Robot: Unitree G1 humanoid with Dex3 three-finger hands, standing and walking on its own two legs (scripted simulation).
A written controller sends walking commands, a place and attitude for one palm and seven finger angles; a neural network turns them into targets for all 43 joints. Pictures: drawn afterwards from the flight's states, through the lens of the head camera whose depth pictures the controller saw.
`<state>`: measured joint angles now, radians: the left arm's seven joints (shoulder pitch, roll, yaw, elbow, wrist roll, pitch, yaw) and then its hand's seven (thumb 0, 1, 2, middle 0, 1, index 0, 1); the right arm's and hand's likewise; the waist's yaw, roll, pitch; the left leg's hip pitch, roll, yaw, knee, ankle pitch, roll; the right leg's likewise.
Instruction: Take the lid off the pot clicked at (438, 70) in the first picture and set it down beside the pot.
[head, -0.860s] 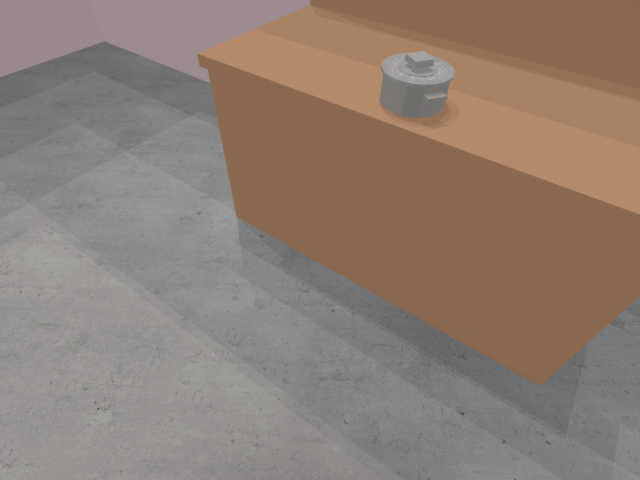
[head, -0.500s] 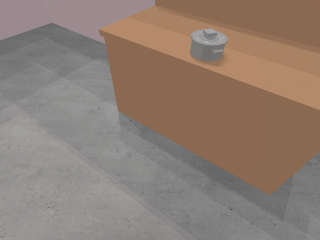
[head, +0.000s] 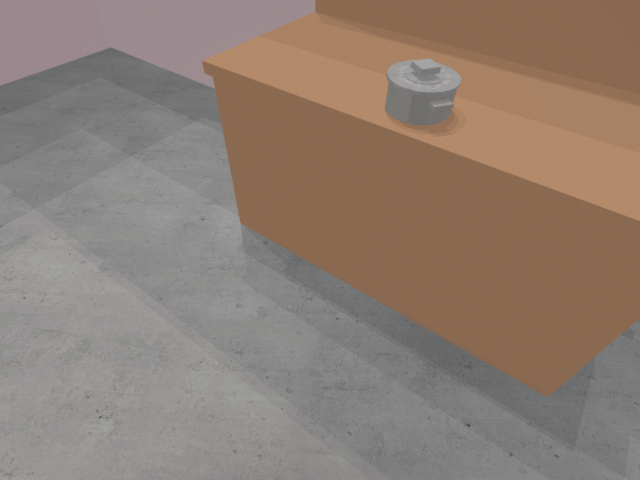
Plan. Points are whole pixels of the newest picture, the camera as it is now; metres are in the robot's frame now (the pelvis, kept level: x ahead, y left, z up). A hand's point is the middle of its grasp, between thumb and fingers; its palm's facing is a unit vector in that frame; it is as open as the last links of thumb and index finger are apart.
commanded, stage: walk to a spot facing it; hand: left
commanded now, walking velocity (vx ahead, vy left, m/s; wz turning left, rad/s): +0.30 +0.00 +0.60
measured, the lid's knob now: (425, 67) +1.02 -0.21 +0.08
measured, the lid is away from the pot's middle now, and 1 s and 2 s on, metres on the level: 0.00 0.00 0.00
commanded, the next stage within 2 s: turn to face it in 0.58 s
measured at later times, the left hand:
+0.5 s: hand out of the picture +0.16 +0.26 -0.17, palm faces +0.22 -0.96 -0.20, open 7.4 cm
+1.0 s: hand (208, 403) +0.27 +0.20 -0.17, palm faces +0.29 -0.93 -0.22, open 7.3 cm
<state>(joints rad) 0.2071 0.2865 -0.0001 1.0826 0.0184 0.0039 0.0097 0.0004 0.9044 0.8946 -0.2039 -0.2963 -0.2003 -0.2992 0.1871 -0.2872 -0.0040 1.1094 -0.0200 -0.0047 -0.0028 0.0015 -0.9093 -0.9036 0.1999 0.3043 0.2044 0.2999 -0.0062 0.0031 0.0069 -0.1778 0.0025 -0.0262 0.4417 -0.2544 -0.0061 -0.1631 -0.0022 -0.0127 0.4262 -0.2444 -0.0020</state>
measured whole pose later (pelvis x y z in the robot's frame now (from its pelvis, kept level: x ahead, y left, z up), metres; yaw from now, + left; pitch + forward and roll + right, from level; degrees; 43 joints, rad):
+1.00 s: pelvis +0.33 +0.03 +0.00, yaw +12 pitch +1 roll +1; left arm 0.36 0.14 0.04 1.04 0.02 -0.03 0.02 0.00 0.93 0.89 -0.20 -0.30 -0.20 -0.30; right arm 0.10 -0.19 -0.05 0.96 -0.02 0.00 -0.02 0.00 -0.92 -0.90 0.19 0.30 0.20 0.30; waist 0.04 0.01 0.04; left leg -0.48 0.06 0.02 0.89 -0.32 -0.05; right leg -0.26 0.06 -0.06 0.40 -0.17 -0.10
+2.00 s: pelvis +0.37 +0.04 -0.01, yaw -23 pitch +1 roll +0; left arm 0.17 0.19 0.05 0.89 0.02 0.04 0.00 0.00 0.90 0.89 -0.21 -0.30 -0.20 -0.30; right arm 0.20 -0.23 -0.06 0.90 -0.02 0.03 -0.02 0.00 -0.91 -0.90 0.20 0.30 0.20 0.30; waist -0.01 0.01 0.06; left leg -0.40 0.06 0.02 0.82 -0.42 -0.08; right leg -0.29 0.05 0.09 0.50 -0.23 -0.03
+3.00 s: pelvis +0.52 -0.03 -0.02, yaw -34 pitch -1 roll +0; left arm 0.39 0.14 0.03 1.13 0.00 -0.02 0.04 0.00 0.91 0.89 -0.20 -0.30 -0.20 -0.30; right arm 0.17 -0.13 -0.02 0.99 -0.02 -0.05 -0.02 0.00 -0.91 -0.90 0.20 0.30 0.20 0.30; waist 0.01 -0.05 0.08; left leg -0.34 -0.01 0.13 0.63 -0.27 0.08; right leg -0.21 0.01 0.02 1.02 -0.53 -0.03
